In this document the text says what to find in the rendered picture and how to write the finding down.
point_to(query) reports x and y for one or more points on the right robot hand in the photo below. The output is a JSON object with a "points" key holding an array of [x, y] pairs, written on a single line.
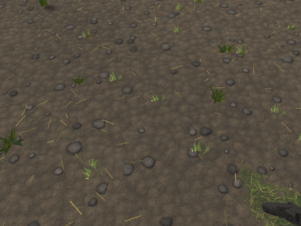
{"points": [[289, 211]]}

